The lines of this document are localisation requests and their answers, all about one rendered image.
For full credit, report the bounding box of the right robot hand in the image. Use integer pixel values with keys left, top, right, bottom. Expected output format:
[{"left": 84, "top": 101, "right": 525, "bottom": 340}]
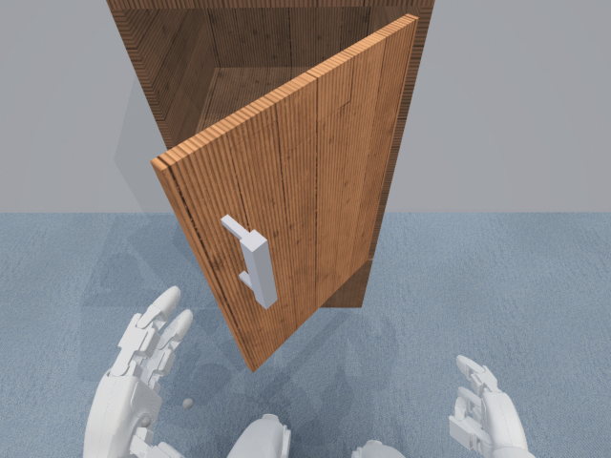
[{"left": 449, "top": 355, "right": 529, "bottom": 458}]

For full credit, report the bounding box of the handle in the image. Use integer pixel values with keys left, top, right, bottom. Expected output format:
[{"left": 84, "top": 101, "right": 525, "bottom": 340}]
[{"left": 221, "top": 215, "right": 278, "bottom": 309}]

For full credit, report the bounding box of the cupboard door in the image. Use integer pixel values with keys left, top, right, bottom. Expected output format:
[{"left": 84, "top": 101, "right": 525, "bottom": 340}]
[{"left": 150, "top": 13, "right": 419, "bottom": 373}]

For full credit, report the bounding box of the left robot hand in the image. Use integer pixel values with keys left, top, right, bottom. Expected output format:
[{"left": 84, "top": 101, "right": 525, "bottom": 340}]
[{"left": 83, "top": 286, "right": 193, "bottom": 458}]

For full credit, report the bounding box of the left robot thigh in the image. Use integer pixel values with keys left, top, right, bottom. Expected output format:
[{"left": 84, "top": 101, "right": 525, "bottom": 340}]
[{"left": 226, "top": 419, "right": 291, "bottom": 458}]

